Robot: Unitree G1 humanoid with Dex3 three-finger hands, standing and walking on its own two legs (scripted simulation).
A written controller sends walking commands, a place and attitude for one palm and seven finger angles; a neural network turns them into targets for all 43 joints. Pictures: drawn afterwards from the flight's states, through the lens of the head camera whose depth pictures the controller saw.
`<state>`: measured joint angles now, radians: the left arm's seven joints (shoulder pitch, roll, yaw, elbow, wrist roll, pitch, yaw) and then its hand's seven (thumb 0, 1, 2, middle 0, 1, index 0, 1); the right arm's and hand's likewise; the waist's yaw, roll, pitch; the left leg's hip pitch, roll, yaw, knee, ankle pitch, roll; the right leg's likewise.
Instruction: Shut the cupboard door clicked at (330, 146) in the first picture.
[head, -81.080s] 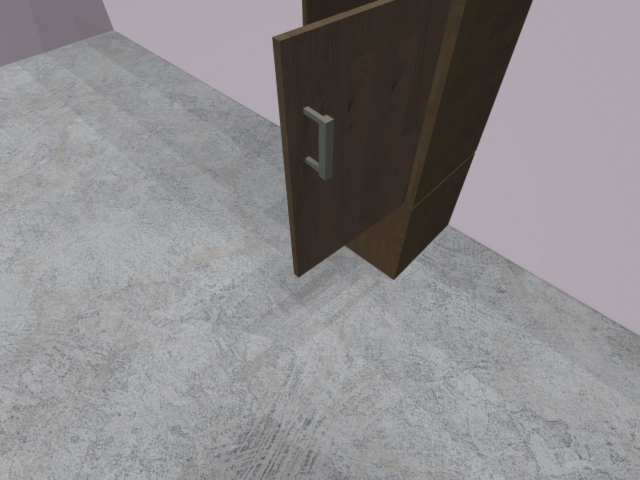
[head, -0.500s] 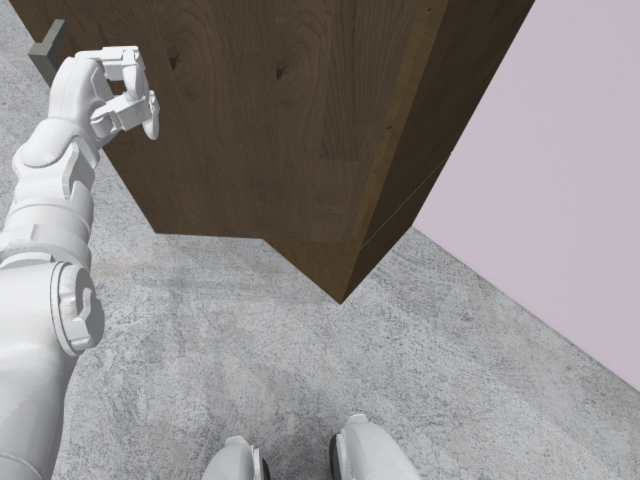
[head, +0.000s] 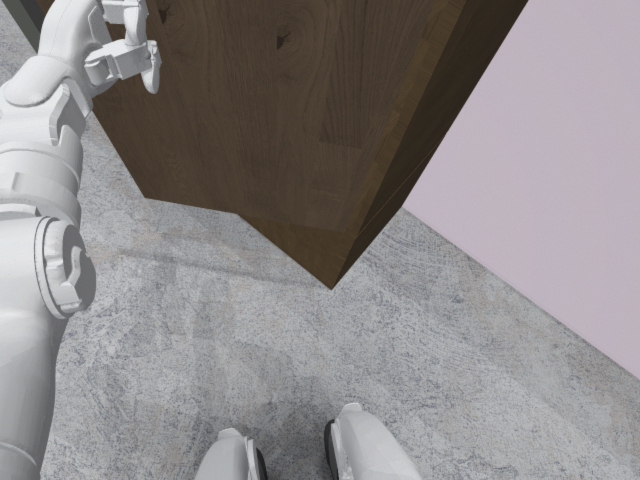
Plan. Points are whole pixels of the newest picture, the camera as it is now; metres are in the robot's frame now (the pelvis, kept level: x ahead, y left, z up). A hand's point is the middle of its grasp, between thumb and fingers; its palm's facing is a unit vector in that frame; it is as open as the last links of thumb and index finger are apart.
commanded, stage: push the door shut along its arc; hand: left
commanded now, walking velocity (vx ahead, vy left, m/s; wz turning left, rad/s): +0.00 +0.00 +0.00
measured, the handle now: (53, 28) +0.61 +0.20 +0.13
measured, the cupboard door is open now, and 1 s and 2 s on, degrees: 31 20 20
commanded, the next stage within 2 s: pull the fist back off the door in 0.26 s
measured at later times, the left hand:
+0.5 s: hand (177, 19) +0.62 +0.07 +0.13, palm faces -0.05 -0.99 +0.12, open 3.2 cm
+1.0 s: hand (179, 74) +0.54 +0.07 +0.13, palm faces +0.07 -1.00 -0.03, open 3.1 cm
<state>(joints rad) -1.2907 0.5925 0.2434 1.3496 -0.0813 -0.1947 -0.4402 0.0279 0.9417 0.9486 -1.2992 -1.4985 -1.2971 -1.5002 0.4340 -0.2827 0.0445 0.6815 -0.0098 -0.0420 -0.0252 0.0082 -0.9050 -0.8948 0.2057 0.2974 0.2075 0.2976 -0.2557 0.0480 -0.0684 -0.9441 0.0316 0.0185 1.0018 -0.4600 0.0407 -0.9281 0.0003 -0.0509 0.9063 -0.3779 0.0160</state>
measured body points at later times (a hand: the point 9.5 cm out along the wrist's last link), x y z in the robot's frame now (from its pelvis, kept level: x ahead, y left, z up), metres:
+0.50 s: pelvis +0.01 -0.01 -0.01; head +0.19 +0.00 +0.41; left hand +0.61 +0.13 +0.13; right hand -0.04 -0.26 -0.11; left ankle +0.00 +0.09 -0.67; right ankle +0.02 -0.14 -0.67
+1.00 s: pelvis +0.01 -0.03 +0.02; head +0.12 -0.04 +0.46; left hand +0.53 +0.13 +0.13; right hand -0.02 -0.29 -0.09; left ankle +0.00 +0.09 -0.67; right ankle +0.02 -0.14 -0.68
